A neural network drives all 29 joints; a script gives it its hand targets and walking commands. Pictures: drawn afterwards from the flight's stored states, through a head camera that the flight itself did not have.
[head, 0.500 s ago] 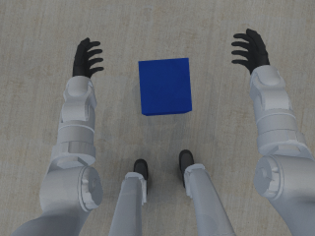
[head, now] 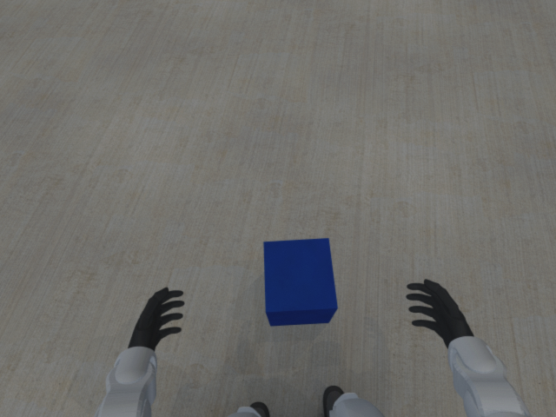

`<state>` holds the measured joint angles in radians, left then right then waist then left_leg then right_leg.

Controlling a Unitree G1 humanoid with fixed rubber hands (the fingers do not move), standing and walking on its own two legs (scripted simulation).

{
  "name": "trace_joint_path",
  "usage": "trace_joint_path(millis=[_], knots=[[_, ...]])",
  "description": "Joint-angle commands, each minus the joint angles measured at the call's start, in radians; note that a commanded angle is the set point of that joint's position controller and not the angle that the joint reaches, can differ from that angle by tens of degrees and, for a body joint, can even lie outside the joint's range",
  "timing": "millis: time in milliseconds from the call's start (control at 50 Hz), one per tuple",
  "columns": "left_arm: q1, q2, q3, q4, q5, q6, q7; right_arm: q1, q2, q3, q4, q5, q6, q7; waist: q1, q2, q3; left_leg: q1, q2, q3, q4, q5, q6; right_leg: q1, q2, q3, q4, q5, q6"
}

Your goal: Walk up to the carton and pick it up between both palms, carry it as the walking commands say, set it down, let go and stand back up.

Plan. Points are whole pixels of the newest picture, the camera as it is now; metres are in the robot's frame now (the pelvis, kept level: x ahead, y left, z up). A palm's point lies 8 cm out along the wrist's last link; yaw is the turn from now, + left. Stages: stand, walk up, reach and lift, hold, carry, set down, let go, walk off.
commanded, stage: let go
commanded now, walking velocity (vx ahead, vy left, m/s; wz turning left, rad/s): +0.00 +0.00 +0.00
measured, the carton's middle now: (297, 284) +0.46 -0.03 -0.64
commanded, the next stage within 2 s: stand in 0.64 s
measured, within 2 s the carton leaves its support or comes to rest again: neither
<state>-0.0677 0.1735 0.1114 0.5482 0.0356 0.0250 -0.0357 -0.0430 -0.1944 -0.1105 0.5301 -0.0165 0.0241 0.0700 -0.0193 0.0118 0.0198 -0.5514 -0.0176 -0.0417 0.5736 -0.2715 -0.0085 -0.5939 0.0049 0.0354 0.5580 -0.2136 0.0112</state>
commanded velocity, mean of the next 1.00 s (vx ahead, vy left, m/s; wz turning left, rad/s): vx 0.00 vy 0.00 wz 0.00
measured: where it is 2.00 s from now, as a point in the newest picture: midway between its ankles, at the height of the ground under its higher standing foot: outside the picture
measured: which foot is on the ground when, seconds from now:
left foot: down 0.00-1.00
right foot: down 0.00-1.00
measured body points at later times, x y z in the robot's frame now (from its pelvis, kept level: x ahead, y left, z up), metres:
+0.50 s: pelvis +0.03 +0.00 +0.01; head +0.04 +0.00 +0.46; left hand +0.20 +0.23 -0.06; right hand +0.21 -0.23 -0.06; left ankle +0.00 +0.12 -0.73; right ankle +0.03 -0.12 -0.73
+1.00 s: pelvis +0.04 +0.00 +0.01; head +0.04 -0.01 +0.46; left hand +0.18 +0.29 -0.08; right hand +0.19 -0.30 -0.08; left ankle +0.00 +0.12 -0.73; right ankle +0.03 -0.12 -0.73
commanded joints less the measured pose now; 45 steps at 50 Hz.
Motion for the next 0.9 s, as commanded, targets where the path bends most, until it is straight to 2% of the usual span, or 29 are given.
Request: trace_joint_path(millis=[0, 60, 140, 280, 500, 620, 640, 660, 700, 720, 800, 880], knots=[[0.073, 0.092, 0.005, -0.131, -0.009, -0.03, -0.005, 0.059, -0.103, -0.004, -0.141, 0.004, -0.026, -0.008, -0.001, -0.007, -0.299, 0.209, -0.023, 0.035, -0.133, 0.155, -0.022, 0.383, 0.034, -0.045, -0.079, 0.156, 0.002], [0.164, 0.1, -0.009, -0.172, -0.013, -0.029, -0.011, 0.146, -0.109, 0.012, -0.187, 0.014, -0.021, -0.007, -0.002, -0.012, -0.225, 0.281, -0.017, 0.03, -0.178, 0.18, -0.019, 0.457, 0.039, -0.05, -0.125, 0.173, 0.003], [0.223, 0.105, -0.031, -0.213, -0.022, -0.006, -0.022, 0.218, -0.114, 0.035, -0.217, 0.029, 0.006, 0.001, -0.002, -0.006, -0.099, 0.317, -0.008, 0.025, -0.223, 0.149, -0.018, 0.526, 0.044, -0.05, -0.164, 0.147, 0.005], [0.228, 0.119, -0.045, -0.227, -0.023, 0.054, -0.036, 0.219, -0.119, 0.041, -0.215, 0.018, 0.068, 0.015, 0.009, 0.025, 0.032, 0.323, -0.005, 0.026, -0.247, 0.068, -0.02, 0.575, 0.041, -0.055, -0.166, 0.072, 0.001], [0.262, 0.129, -0.037, -0.209, -0.014, 0.087, -0.031, 0.249, -0.11, 0.041, -0.212, -0.001, 0.106, -0.002, 0.01, -0.019, 0.005, 0.403, -0.028, 0.031, -0.194, 0.244, -0.005, 0.61, 0.04, -0.035, -0.133, 0.247, 0.008], [0.274, 0.14, -0.048, -0.215, -0.021, 0.099, 0.002, 0.235, -0.109, 0.05, -0.205, 0.003, 0.134, -0.033, 0.023, -0.004, -0.049, 0.396, -0.025, 0.028, -0.15, 0.303, -0.01, 0.588, 0.031, -0.02, -0.096, 0.299, 0.004], [0.247, 0.266, -0.012, -0.073, 0.002, 0.059, 0.038, 0.195, -0.242, 0.019, -0.091, -0.019, 0.084, -0.072, 0.034, -0.014, 0.009, 0.31, 0.04, 0.01, -0.132, 0.185, -0.028, 0.435, -0.035, -0.014, -0.113, 0.183, 0.021], [0.26, 0.264, -0.015, -0.06, 0.009, 0.04, 0.05, 0.22, -0.242, 0.015, -0.08, -0.026, 0.059, -0.082, 0.021, -0.013, 0.003, 0.325, 0.045, -0.01, -0.134, 0.131, -0.021, 0.41, -0.038, 0.005, -0.122, 0.12, 0.011], [0.242, 0.245, -0.021, -0.027, 0.014, 0.017, 0.051, 0.218, -0.225, 0.028, -0.044, -0.028, 0.028, -0.081, 0.02, -0.005, -0.005, 0.308, 0.054, -0.03, -0.149, 0.036, -0.011, 0.389, -0.039, 0.02, -0.139, 0.015, 0.003], [0.232, 0.239, -0.024, -0.014, 0.013, 0.009, 0.05, 0.21, -0.22, 0.031, -0.032, -0.026, 0.018, -0.08, 0.021, -0.004, -0.009, 0.305, 0.056, -0.036, -0.151, 0.027, -0.007, 0.389, -0.039, 0.024, -0.139, 0.003, 0.0], [0.216, 0.254, -0.028, 0.046, 0.009, -0.01, 0.041, 0.2, -0.239, 0.034, 0.019, -0.027, -0.003, -0.076, 0.021, 0.0, -0.067, 0.346, 0.069, -0.043, -0.135, 0.167, -0.002, 0.417, -0.05, 0.031, -0.118, 0.142, -0.007], [0.22, 0.275, -0.029, 0.091, 0.008, -0.019, 0.046, 0.208, -0.264, 0.032, 0.056, -0.026, -0.012, -0.083, 0.019, 0.001, -0.086, 0.368, 0.077, -0.049, -0.132, 0.228, 0.0, 0.436, -0.057, 0.037, -0.112, 0.203, -0.01]])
